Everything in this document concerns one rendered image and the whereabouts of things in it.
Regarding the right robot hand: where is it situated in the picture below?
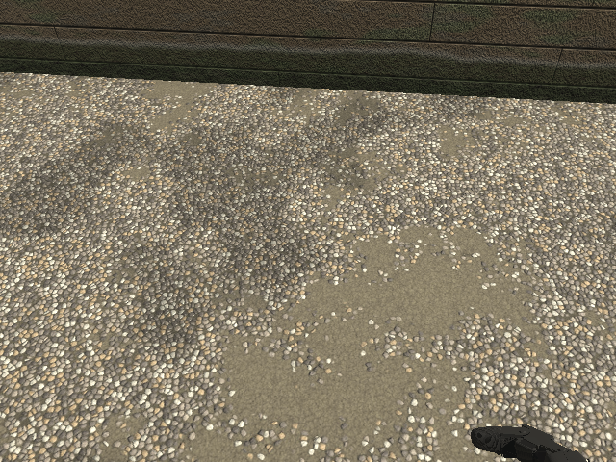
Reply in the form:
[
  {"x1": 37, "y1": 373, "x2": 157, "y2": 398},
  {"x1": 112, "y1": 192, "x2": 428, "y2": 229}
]
[{"x1": 471, "y1": 424, "x2": 590, "y2": 462}]

